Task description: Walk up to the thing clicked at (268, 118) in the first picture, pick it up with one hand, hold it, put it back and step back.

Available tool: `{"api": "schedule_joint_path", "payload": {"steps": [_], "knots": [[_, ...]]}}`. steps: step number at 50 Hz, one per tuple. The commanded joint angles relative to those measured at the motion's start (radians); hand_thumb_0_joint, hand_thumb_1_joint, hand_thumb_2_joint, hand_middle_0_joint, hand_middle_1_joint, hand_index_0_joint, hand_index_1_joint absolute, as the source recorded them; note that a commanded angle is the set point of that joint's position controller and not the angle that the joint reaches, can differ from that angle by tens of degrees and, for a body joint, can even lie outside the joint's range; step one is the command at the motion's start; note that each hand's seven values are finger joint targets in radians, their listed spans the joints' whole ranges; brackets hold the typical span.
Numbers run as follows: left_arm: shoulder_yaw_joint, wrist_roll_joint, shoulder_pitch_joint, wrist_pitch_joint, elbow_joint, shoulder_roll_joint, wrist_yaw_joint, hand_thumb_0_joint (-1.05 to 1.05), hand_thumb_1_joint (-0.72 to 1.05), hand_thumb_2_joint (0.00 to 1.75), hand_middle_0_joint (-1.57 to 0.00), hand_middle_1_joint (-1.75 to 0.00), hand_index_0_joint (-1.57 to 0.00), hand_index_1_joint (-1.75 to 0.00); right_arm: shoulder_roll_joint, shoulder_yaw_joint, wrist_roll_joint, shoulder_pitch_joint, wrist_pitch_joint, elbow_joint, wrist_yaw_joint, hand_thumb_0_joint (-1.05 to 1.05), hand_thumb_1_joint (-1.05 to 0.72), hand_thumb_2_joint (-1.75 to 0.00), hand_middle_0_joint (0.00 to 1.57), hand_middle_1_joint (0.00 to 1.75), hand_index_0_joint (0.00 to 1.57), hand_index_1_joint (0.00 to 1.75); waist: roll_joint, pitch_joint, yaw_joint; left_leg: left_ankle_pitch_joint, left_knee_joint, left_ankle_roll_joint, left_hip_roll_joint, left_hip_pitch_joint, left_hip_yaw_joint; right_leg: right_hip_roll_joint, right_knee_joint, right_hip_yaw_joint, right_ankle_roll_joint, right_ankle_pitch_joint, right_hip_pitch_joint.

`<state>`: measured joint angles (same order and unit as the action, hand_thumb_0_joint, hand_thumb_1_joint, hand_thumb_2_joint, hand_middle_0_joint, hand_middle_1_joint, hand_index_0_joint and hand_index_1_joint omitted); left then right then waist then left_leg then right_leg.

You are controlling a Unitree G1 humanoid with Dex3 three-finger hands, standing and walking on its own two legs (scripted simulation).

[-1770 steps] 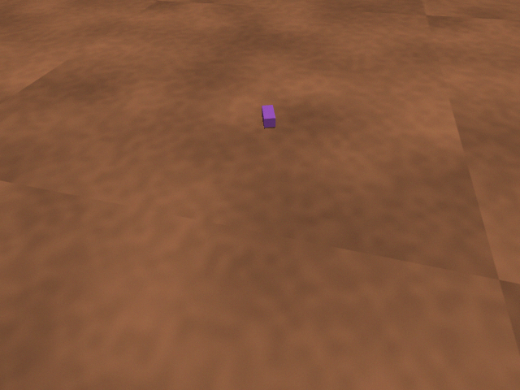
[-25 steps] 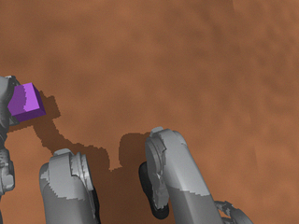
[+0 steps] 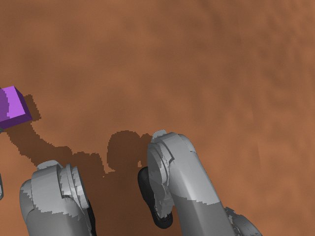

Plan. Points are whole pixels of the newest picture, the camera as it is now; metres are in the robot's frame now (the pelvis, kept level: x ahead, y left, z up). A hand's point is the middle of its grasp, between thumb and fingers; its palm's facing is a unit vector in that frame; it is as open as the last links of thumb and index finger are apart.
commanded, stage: rest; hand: left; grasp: from above
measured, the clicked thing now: out of the picture +0.45 +0.32 -0.25
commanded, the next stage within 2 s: open in 0.64 s
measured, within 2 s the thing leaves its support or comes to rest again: rests again in 0.22 s
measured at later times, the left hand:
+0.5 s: hand out of the picture +0.45 +0.30 -0.24, palm faces -0.43 -0.16 -0.89, open 10.6 cm
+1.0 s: hand out of the picture +0.45 +0.30 -0.25, palm faces -0.44 -0.16 -0.88, open 11.1 cm
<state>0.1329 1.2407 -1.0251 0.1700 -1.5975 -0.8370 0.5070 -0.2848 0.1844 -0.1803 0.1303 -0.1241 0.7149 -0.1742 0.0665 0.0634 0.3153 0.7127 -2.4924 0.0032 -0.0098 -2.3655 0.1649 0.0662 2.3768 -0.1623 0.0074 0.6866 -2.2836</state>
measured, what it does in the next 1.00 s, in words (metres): stands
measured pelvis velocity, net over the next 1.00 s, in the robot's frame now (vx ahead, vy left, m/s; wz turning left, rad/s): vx -0.01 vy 0.00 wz -0.06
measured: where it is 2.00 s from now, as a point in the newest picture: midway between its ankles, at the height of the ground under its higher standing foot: (125, 222)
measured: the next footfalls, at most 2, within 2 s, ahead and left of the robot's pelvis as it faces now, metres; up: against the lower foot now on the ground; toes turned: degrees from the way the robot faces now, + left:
none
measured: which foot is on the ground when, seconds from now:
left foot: down 0.00-1.00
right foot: down 0.00-1.00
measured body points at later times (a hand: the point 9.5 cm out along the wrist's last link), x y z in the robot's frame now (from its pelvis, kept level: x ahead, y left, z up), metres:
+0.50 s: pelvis +0.00 +0.00 +0.00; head +0.27 +0.11 +0.33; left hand +0.47 +0.31 -0.19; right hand +0.04 -0.25 -0.07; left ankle +0.06 +0.12 -0.28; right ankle +0.10 -0.11 -0.28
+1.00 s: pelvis -0.01 +0.00 +0.00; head +0.27 +0.12 +0.33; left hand +0.47 +0.31 -0.19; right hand +0.04 -0.25 -0.06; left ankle +0.06 +0.12 -0.28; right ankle +0.10 -0.11 -0.28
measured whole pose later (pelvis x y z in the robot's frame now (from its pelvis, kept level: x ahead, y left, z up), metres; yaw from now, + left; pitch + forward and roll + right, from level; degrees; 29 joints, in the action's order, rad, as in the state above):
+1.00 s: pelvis -0.01 +0.00 +0.00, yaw -3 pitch +28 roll -13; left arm 0.10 1.25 -1.08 0.21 -1.76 -0.99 0.60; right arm -0.34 0.31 -0.22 0.10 -0.22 0.65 -0.23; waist 0.14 0.14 0.38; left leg 0.71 -2.53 0.01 -0.02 -2.34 0.23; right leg 0.09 2.36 -0.21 0.02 0.65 -2.24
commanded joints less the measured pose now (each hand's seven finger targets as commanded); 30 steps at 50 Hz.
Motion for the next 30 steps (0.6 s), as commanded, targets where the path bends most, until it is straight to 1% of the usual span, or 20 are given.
{"api": "schedule_joint_path", "payload": {"steps": [1, 3, 5, 6, 9, 12, 16, 17, 18, 19, 20, 21, 22, 23, 24, 25, 26, 27, 29, 30], "knots": [[0.015, -0.012, -0.329, 0.006, 0.14, -0.294, 0.061, 0.0, 0.69, 0.92, -1.05, -0.74, -1.05, -0.74, -0.292, -0.073, -0.006, 0.234, -0.016, 0.012, 0.009, 0.0, -0.89, -0.89, 0.2, 0.3, 0.2, 0.3, -0.443, -0.722, 0.02, -0.26, 0.225, 0.022, -0.016, 0.521, -0.07, 0.033, -0.221, -0.049, -0.036, -0.312, 0.418], [0.022, -0.009, -0.324, 0.01, 0.131, -0.316, 0.073, 0.0, 0.7, 0.9, -1.06, -0.72, -1.06, -0.72, -0.299, -0.065, -0.007, 0.222, -0.019, 0.01, 0.005, 0.0, -0.89, -0.89, 0.2, 0.3, 0.2, 0.3, -0.462, -0.734, 0.018, -0.268, 0.227, 0.018, -0.017, 0.525, -0.064, 0.035, -0.211, -0.056, -0.039, -0.314, 0.418], [0.011, -0.013, -0.321, 0.01, 0.125, -0.299, 0.077, 0.0, 0.7, 0.91, -1.06, -0.73, -1.06, -0.73, -0.299, -0.06, -0.01, 0.22, -0.028, 0.009, 0.002, 0.0, -0.89, -0.89, 0.2, 0.3, 0.2, 0.3, -0.443, -0.704, 0.024, -0.256, 0.221, 0.021, -0.019, 0.522, -0.062, 0.037, -0.217, -0.058, -0.037, -0.308, 0.409], [0.014, -0.008, -0.334, 0.012, 0.119, -0.316, 0.078, 0.0, 0.72, 0.91, -1.07, -0.74, -1.07, -0.74, -0.309, -0.059, -0.011, 0.223, -0.033, 0.005, 0.0, 0.0, -0.89, -0.89, 0.2, 0.3, 0.2, 0.3, -0.446, -0.694, 0.038, -0.251, 0.215, 0.021, -0.02, 0.521, -0.06, 0.036, -0.217, -0.063, -0.037, -0.303, 0.402], [0.032, -0.013, -0.296, 0.011, 0.12, -0.342, 0.096, 0.0, 0.7, 0.89, -1.07, -0.72, -1.07, -0.72, -0.309, -0.049, -0.013, 0.213, -0.036, 0.003, -0.006, 0.0, -0.89, -0.9, 0.2, 0.3, 0.2, 0.3, -0.467, -0.714, 0.015, -0.265, 0.218, 0.018, -0.023, 0.519, -0.058, 0.04, -0.213, -0.059, -0.037, -0.317, 0.441], [0.012, -0.011, -0.321, 0.006, 0.114, -0.324, 0.099, 0.0, 0.69, 0.93, -1.06, -0.73, -1.05, -0.73, -0.317, -0.046, -0.015, 0.207, -0.044, 0.002, -0.014, 0.0, -0.89, -0.9, 0.2, 0.3, 0.2, 0.3, -0.485, -0.713, 0.041, -0.292, 0.215, 0.014, -0.028, 0.557, -0.044, 0.045, -0.201, -0.073, -0.039, -0.338, 0.416], [0.01, -0.008, -0.319, 0.003, 0.089, -0.329, 0.111, 0.0, 0.7, 0.89, -1.06, -0.72, -1.06, -0.71, -0.329, -0.039, -0.016, 0.202, -0.052, 0.003, -0.018, 0.0, -0.89, -0.9, 0.2, 0.3, 0.2, 0.3, -0.502, -0.683, 0.043, -0.285, 0.23, 0.005, -0.028, 0.572, -0.034, 0.041, -0.192, -0.086, -0.042, -0.324, 0.384], [0.004, -0.006, -0.337, 0.001, 0.083, -0.328, 0.11, 0.0, 0.72, 0.88, -1.05, -0.73, -1.06, -0.72, -0.335, -0.033, -0.019, 0.206, -0.057, -0.006, -0.023, 0.0, -0.89, -0.89, 0.2, 0.3, 0.2, 0.3, -0.507, -0.661, 0.065, -0.282, 0.226, 0.006, -0.029, 0.562, -0.031, 0.04, -0.188, -0.09, -0.041, -0.322, 0.379], [-0.015, -0.009, -0.326, -0.002, 0.054, -0.306, 0.109, 0.0, 0.71, 0.88, -1.06, -0.72, -1.06, -0.72, -0.33, -0.032, -0.02, 0.198, -0.061, 0.003, -0.027, 0.0, -0.89, -0.9, 0.2, 0.3, 0.2, 0.3, -0.505, -0.638, 0.059, -0.268, 0.225, 0.006, -0.03, 0.561, -0.032, 0.042, -0.188, -0.086, -0.042, -0.315, 0.365], [-0.004, -0.01, -0.344, 0.0, 0.084, -0.325, 0.113, 0.0, 0.71, 0.9, -1.06, -0.73, -1.06, -0.73, -0.341, -0.032, -0.02, 0.198, -0.065, -0.003, -0.028, 0.0, -0.89, -0.9, 0.2, 0.3, 0.2, 0.3, -0.508, -0.655, 0.067, -0.275, 0.226, 0.005, -0.031, 0.575, -0.026, 0.042, -0.19, -0.091, -0.04, -0.318, 0.371], [0.011, -0.014, -0.339, 0.002, 0.09, -0.352, 0.121, 0.0, 0.7, 0.88, -1.05, -0.71, -1.05, -0.71, -0.345, -0.027, -0.018, 0.195, -0.065, -0.005, -0.028, 0.0, -0.89, -0.89, 0.2, 0.3, 0.2, 0.3, -0.531, -0.669, 0.05, -0.281, 0.237, 0.002, -0.029, 0.572, -0.026, 0.042, -0.191, -0.091, -0.042, -0.32, 0.385], [0.0, -0.016, -0.307, -0.003, 0.034, -0.335, 0.123, 0.0, 0.7, 0.86, -1.05, -0.72, -1.05, -0.71, -0.342, -0.022, -0.018, 0.189, -0.067, -0.006, -0.028, 0.0, -0.89, -0.9, 0.2, 0.3, 0.2, 0.3, -0.504, -0.636, 0.05, -0.261, 0.232, 0.006, -0.03, 0.54, -0.026, 0.043, -0.191, -0.093, -0.042, -0.308, 0.371], [-0.002, -0.01, -0.33, -0.001, 0.057, -0.336, 0.121, 0.0, 0.71, 0.86, -1.05, -0.72, -1.06, -0.71, -0.345, -0.021, -0.022, 0.193, -0.071, -0.013, -0.032, 0.0, -0.89, -0.9, 0.2, 0.3, 0.2, 0.3, -0.498, -0.626, 0.071, -0.255, 0.229, 0.007, -0.03, 0.542, -0.027, 0.042, -0.193, -0.093, -0.04, -0.303, 0.377], [0.02, -0.009, -0.343, 0.0, 0.054, -0.368, 0.124, 0.0, 0.71, 0.86, -1.06, -0.71, -1.06, -0.71, -0.357, -0.024, -0.021, 0.187, -0.074, -0.025, -0.033, 0.0, -0.89, -0.9, 0.2, 0.3, 0.2, 0.3, -0.486, -0.619, 0.07, -0.241, 0.231, 0.008, -0.031, 0.533, -0.022, 0.042, -0.192, -0.095, -0.041, -0.295, 0.372], [-0.017, -0.008, -0.323, -0.003, 0.027, -0.33, 0.119, 0.0, 0.68, 0.89, -1.05, -0.71, -1.04, -0.71, -0.344, -0.017, -0.019, 0.188, -0.074, -0.011, -0.033, 0.0, -0.89, -0.9, 0.2, 0.3, 0.2, 0.3, -0.494, -0.623, 0.06, -0.245, 0.228, 0.008, -0.031, 0.532, -0.027, 0.045, -0.196, -0.093, -0.041, -0.294, 0.366], [-0.017, -0.019, -0.327, 0.002, 0.027, -0.317, 0.119, 0.0, 0.68, 0.87, -1.04, -0.71, -1.04, -0.71, -0.344, -0.015, -0.021, 0.188, -0.077, -0.009, -0.033, 0.0, -0.89, -0.9, 0.2, 0.3, 0.2, 0.3, -0.492, -0.615, 0.076, -0.243, 0.227, 0.007, -0.031, 0.534, -0.024, 0.043, -0.195, -0.097, -0.04, -0.292, 0.372], [-0.008, -0.018, -0.34, 0.005, 0.049, -0.344, 0.121, 0.0, 0.68, 0.86, -1.02, -0.73, -1.03, -0.72, -0.351, -0.013, -0.021, 0.175, -0.08, -0.031, -0.033, 0.0, -0.89, -0.9, 0.2, 0.3, 0.2, 0.3, -0.49, -0.64, 0.072, -0.251, 0.227, 0.009, -0.033, 0.55, -0.021, 0.047, -0.202, -0.094, -0.039, -0.302, 0.394], [-0.019, -0.016, -0.326, 0.002, 0.012, -0.336, 0.121, 0.0, 0.66, 0.87, -1.02, -0.74, -1.02, -0.73, -0.348, -0.007, -0.023, 0.19, -0.082, -0.016, -0.035, 0.0, -0.89, -0.9, 0.2, 0.3, 0.2, 0.3, -0.487, -0.612, 0.076, -0.246, 0.222, 0.011, -0.031, 0.526, -0.028, 0.045, -0.204, -0.092, -0.037, -0.304, 0.397], [0.01, -0.015, -0.329, 0.007, 0.015, -0.383, 0.123, 0.0, 0.64, 0.86, -1.0, -0.73, -1.0, -0.72, -0.364, -0.008, -0.021, 0.183, -0.085, -0.035, -0.034, 0.0, -0.89, -0.9, 0.2, 0.3, 0.2, 0.3, -0.451, -0.609, 0.078, -0.232, 0.215, 0.017, -0.032, 0.501, -0.028, 0.047, -0.212, -0.093, -0.034, -0.293, 0.408], [-0.003, -0.017, -0.327, 0.01, 0.003, -0.374, 0.125, 0.0, 0.64, 0.83, -0.99, -0.73, -1.0, -0.72, -0.358, -0.001, -0.024, 0.177, -0.085, -0.035, -0.034, 0.0, -0.89, -0.9, 0.2, 0.3, 0.2, 0.3, -0.461, -0.603, 0.069, -0.223, 0.219, 0.015, -0.033, 0.495, -0.027, 0.048, -0.213, -0.095, -0.035, -0.283, 0.407]]}}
